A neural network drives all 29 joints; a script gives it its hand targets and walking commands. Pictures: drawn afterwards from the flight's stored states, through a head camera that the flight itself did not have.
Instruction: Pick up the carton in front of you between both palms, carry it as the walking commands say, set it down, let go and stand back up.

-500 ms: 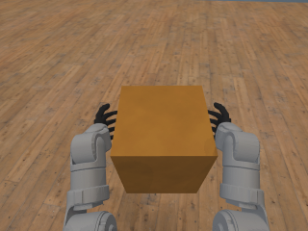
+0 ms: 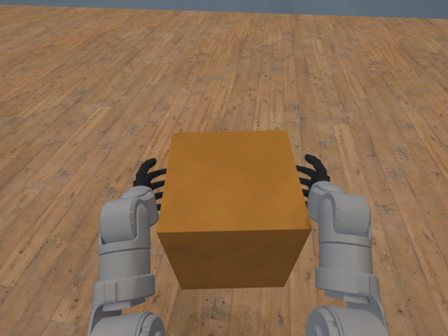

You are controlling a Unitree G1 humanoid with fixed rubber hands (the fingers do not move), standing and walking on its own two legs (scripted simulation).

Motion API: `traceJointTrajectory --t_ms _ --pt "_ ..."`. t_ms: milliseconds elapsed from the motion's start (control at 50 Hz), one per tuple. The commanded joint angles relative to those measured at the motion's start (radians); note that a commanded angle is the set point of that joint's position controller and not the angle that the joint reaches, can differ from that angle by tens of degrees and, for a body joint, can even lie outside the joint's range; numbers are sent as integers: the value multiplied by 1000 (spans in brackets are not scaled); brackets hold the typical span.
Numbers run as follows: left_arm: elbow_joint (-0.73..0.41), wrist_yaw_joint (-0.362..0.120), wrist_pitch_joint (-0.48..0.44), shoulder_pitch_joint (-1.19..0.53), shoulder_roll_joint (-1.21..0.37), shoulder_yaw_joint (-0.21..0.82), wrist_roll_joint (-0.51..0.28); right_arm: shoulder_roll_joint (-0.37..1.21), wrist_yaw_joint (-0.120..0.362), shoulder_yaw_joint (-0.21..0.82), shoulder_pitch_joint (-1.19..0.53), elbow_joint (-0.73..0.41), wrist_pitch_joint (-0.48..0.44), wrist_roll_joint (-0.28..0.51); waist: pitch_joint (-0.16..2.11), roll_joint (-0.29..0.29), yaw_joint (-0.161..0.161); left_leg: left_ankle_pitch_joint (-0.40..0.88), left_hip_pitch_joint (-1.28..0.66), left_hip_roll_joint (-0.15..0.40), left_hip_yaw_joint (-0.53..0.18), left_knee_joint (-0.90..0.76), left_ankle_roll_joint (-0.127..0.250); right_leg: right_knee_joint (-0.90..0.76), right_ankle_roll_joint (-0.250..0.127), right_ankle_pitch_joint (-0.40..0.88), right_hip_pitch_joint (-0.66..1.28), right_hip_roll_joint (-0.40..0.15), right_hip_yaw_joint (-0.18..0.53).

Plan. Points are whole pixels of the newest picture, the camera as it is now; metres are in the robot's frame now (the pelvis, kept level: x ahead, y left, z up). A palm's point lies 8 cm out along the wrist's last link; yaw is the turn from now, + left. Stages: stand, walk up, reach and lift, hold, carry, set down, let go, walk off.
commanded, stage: carry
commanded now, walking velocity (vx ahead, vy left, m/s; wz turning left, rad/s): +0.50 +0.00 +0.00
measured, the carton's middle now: (231, 214) +0.33 +0.00 +0.05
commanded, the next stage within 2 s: none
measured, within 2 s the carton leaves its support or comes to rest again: neither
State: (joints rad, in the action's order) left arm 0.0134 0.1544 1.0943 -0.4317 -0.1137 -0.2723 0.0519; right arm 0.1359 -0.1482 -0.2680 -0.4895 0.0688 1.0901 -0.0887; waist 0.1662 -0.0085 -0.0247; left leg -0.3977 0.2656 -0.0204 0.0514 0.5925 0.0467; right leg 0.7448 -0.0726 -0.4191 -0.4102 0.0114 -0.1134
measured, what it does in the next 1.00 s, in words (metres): walks ahead: right foot, then left foot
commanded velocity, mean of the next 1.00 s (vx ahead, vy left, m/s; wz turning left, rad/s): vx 0.50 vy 0.00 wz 0.00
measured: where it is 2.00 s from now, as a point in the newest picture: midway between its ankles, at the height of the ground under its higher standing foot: (241, 173)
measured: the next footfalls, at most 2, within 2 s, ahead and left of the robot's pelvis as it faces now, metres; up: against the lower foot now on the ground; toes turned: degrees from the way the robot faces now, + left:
right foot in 0.22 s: +0.22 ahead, -0.11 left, +0.00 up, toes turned -4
left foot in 0.70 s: +0.56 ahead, +0.01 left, +0.00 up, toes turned +8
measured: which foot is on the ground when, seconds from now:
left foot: down 0.00-0.22, up 0.24-0.68, down 0.70-1.00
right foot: up 0.00-0.20, down 0.22-0.72, up 0.74-1.00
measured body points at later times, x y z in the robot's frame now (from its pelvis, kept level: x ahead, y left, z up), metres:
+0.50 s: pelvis +0.23 -0.07 +0.01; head +0.27 -0.08 +0.46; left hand +0.56 +0.10 +0.09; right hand +0.58 -0.20 +0.08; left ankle +0.32 +0.08 -0.64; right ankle +0.18 -0.11 -0.73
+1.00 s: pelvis +0.58 -0.06 +0.02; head +0.58 -0.05 +0.47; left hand +0.86 +0.08 +0.11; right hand +0.84 -0.23 +0.12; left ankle +0.52 +0.01 -0.73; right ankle +0.66 -0.22 -0.67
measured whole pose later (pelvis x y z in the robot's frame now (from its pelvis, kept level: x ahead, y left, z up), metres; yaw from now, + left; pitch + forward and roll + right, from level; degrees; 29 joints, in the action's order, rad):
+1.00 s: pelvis +0.58 -0.06 +0.02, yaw -3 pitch +4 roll -1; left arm -0.43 0.14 1.16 -0.09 -0.13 -0.09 0.03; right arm 0.13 -0.15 -0.09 -0.11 -0.42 1.16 -0.02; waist 0.10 -0.01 -0.02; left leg -0.22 0.10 0.00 0.19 0.23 0.07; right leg 0.76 0.02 -0.18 -0.60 -0.11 -0.09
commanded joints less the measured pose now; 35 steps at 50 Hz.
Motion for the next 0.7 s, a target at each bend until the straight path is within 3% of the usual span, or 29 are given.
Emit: traceJointTrajectory --t_ms 0,40,120,140,160,180,200,220,240,260,300,340,380,480,560,640,660,680 --pt "-29 2 -30 -646 -776 583 -152 735 8 572 -582 -67 -16 196 87 -118 -91 186 -467 347 -533 -213 240 152 13 -110 -535 -12 42" --pt "-31 4 -35 -611 -770 564 -140 762 13 621 -624 -122 -33 245 136 -100 -87 341 -492 321 -438 -178 203 175 19 -63 -508 -15 40" --pt "-56 8 -43 -573 -745 544 -116 787 26 685 -643 -179 -53 308 126 -140 -60 463 -310 263 -267 -171 136 55 21 78 -284 -10 11" --pt "-58 8 -44 -556 -737 543 -112 788 30 694 -640 -182 -54 317 131 -141 -38 541 -235 242 -203 -141 113 -20 15 99 -165 10 -6" --pt "-63 9 -44 -537 -732 544 -106 786 32 702 -631 -184 -53 322 170 -144 13 676 -141 220 -132 -69 86 -82 8 130 36 56 -62" --pt "-63 8 -44 -515 -722 546 -101 787 33 706 -601 -179 -51 323 235 -109 76 743 -45 180 -46 82 48 -143 -2 175 284 90 -107" --pt "-55 6 -44 -473 -715 547 -95 778 33 701 -592 -182 -48 316 310 -11 129 588 121 131 8 308 16 -160 -25 140 537 31 4" --pt "-54 4 -42 -446 -696 551 -90 776 29 690 -564 -179 -42 296 330 224 127 56 385 11 26 590 -32 -303 -99 -4 666 -271 526" --pt "-61 2 -44 -460 -696 559 -104 752 23 659 -548 -172 -37 271 331 307 94 -157 566 -65 -56 734 -11 -423 -187 82 697 -369 883" --pt "-106 -5 -47 -529 -722 590 -134 756 16 641 -548 -154 -35 244 296 194 83 -129 611 5 -90 849 16 -360 -215 128 665 -373 819" --pt "-179 -30 -63 -625 -803 668 -203 788 11 616 -523 -143 -44 212 235 35 69 -62 594 73 -77 829 18 -324 -174 276 493 -313 600" --pt "-223 -51 -86 -707 -851 720 -267 812 9 616 -528 -156 -61 189 218 68 47 18 545 98 -67 736 -5 -349 -133 323 401 -272 469" --pt "-231 -62 -103 -698 -859 740 -302 803 5 631 -512 -183 -78 179 230 110 33 85 552 96 -42 674 -26 -374 -123 416 421 -254 408" --pt "-249 -52 -107 -586 -785 726 -295 740 -7 672 -463 -262 -93 187 206 88 62 221 591 83 27 373 -44 -413 -95 750 568 -222 275" --pt "-264 -35 -80 -478 -708 693 -264 692 -9 686 -410 -306 -68 211 170 112 72 389 452 22 119 52 -22 -426 -43 931 621 -167 156" --pt "-297 -27 -37 -366 -671 665 -224 675 5 709 -354 -349 -21 243 196 179 43 488 145 -60 214 -176 3 -308 2 1288 640 -162 58" --pt "-313 -27 -25 -349 -665 665 -215 676 11 715 -340 -359 -10 252 239 192 20 460 -2 -69 220 -227 2 -189 20 1286 616 -164 31" --pt "-330 -29 -12 -345 -661 672 -209 681 18 719 -325 -368 2 255 295 152 -13 461 -223 -26 199 -239 2 -18 41 1128 500 -152 -6"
